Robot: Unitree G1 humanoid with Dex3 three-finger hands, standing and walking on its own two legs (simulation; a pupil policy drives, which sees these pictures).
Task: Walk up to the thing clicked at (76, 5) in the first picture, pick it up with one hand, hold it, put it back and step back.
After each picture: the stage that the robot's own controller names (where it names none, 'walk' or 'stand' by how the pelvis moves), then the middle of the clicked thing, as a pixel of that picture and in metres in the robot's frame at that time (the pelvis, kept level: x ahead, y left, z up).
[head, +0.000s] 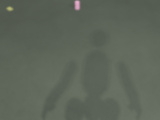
stand; (77, 5) +2.29 +0.10 -0.72
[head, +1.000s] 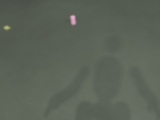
walk; (73, 20) +2.14 +0.29 -0.71
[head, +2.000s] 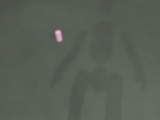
walk; (58, 36) +1.50 +0.36 -0.72
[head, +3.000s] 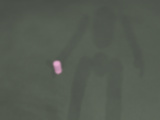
walk; (57, 67) +0.98 +0.31 -0.72
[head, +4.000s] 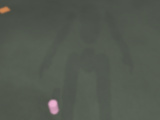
walk; (53, 107) +0.59 +0.23 -0.69
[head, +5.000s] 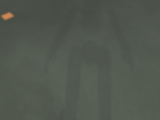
stand; out of the picture +0.37 +0.17 -0.69
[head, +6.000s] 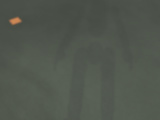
stand; out of the picture +0.33 +0.15 -0.72
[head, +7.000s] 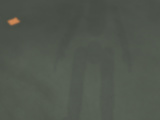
stand; out of the picture +0.34 +0.16 -0.73
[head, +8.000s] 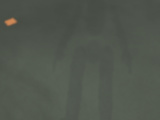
stand; out of the picture +0.33 +0.18 -0.73
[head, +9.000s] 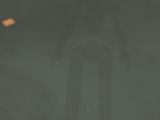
stand; out of the picture +0.32 +0.17 -0.73
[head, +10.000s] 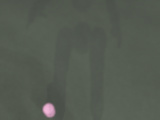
go down; (49, 110) +0.36 +0.17 -0.60
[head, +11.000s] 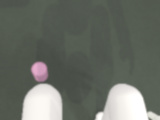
go down; (40, 72) +0.42 +0.19 -0.32
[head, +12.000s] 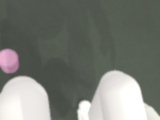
close in; (8, 62) +0.41 +0.21 -0.26
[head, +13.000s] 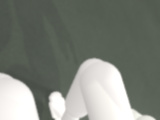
close; out of the picture +0.41 +0.24 -0.22
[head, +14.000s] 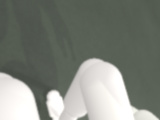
close; out of the picture +0.40 +0.24 -0.23
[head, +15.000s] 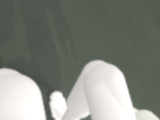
lift; out of the picture +0.35 +0.22 -0.22
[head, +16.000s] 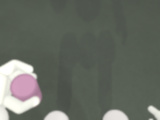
lift; (27, 92) +0.31 +0.18 +0.00
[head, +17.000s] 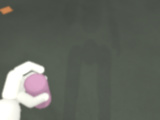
hold; (38, 91) +0.32 +0.16 +0.03
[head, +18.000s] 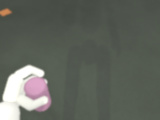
hold; (38, 94) +0.31 +0.16 +0.01
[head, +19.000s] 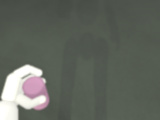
crouch; (36, 93) +0.32 +0.16 -0.02
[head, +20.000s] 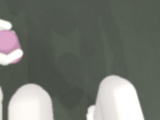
lower; (9, 48) +0.45 +0.20 -0.09
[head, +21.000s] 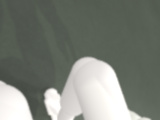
lower; out of the picture +0.43 +0.25 -0.23
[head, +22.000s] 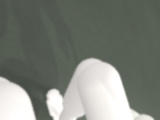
lower; out of the picture +0.41 +0.25 -0.23
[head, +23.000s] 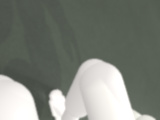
lower; out of the picture +0.40 +0.25 -0.22
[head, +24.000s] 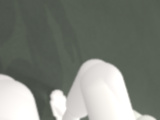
lower; out of the picture +0.40 +0.25 -0.22
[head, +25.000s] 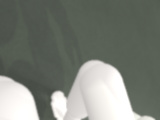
open; out of the picture +0.40 +0.22 -0.23
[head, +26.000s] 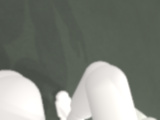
stand; out of the picture +0.39 +0.21 -0.23
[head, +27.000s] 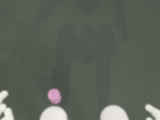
walk; (54, 96) +0.38 +0.15 -0.50
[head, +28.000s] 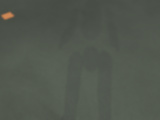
stand; out of the picture +0.33 +0.13 -0.67
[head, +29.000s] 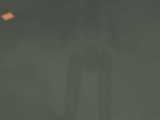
stand; out of the picture +0.33 +0.14 -0.67
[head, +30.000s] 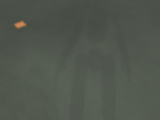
stand; out of the picture +0.36 +0.11 -0.72
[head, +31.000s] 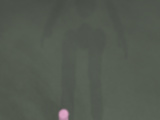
walk; (63, 116) +0.40 +0.09 -0.70
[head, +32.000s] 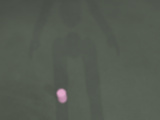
walk; (62, 95) +0.57 +0.16 -0.69
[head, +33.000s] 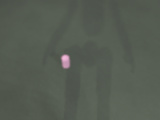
walk; (65, 61) +0.90 +0.18 -0.69
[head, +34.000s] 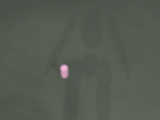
stand; (64, 71) +0.94 +0.17 -0.71
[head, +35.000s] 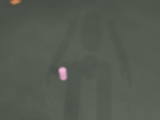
stand; (62, 73) +0.96 +0.20 -0.73
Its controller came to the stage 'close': yes
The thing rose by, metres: 0.73
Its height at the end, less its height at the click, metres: +0.00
